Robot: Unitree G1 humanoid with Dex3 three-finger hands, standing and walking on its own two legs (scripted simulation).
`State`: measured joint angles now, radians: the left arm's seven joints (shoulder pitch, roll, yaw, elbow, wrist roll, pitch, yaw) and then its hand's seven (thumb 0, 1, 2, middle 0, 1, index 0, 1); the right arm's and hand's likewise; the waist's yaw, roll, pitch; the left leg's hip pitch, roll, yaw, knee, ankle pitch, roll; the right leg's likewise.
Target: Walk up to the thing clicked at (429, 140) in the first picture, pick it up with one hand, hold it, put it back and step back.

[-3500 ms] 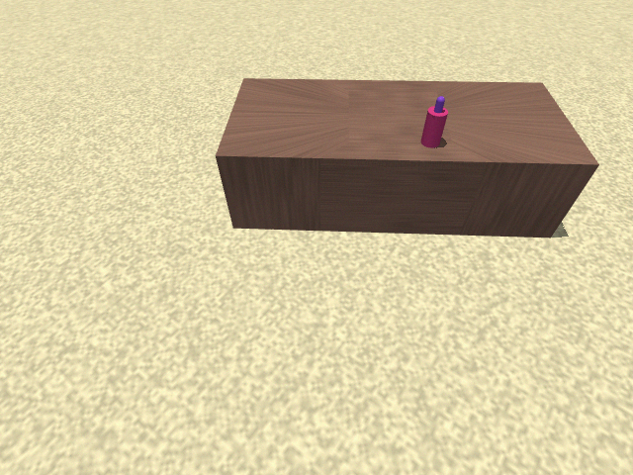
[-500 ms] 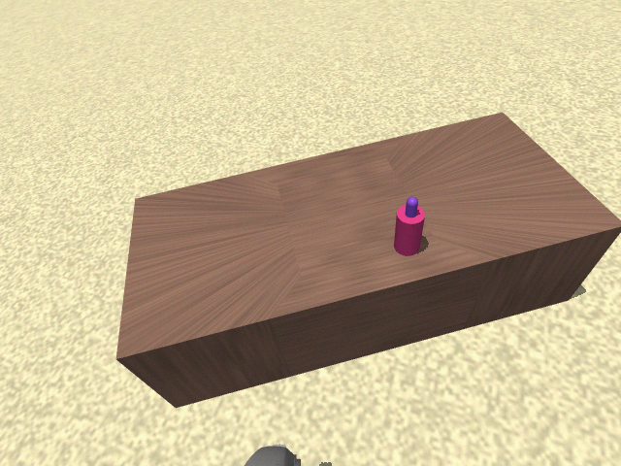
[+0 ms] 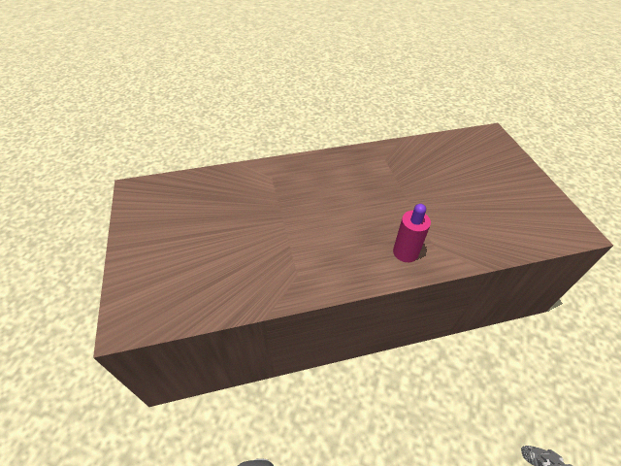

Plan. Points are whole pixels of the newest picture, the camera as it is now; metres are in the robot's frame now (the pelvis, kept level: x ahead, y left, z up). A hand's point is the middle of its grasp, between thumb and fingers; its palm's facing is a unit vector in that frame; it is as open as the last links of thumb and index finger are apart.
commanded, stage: walk up
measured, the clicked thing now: (413, 230) +0.71 -0.22 -0.28
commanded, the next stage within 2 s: stand in 1.26 s
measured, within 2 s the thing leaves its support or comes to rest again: neither
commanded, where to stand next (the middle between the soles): +0.08 -0.01 m, yaw +1 degrees
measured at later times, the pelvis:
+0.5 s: pelvis +0.02 -0.02 +0.02, yaw -1 degrees
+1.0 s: pelvis +0.03 -0.01 +0.02, yaw -1 degrees
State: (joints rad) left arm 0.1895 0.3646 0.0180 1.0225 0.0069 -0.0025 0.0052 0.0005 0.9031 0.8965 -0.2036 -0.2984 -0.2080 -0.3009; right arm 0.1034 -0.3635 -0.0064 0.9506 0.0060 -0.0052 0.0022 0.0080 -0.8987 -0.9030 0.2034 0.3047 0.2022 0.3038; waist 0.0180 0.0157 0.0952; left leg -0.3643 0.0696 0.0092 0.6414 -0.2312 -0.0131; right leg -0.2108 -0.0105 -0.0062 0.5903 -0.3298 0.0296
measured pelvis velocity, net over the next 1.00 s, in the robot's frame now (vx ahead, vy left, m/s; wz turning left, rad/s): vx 0.03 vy -0.01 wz -0.02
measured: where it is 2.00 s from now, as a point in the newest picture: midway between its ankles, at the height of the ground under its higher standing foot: outside the picture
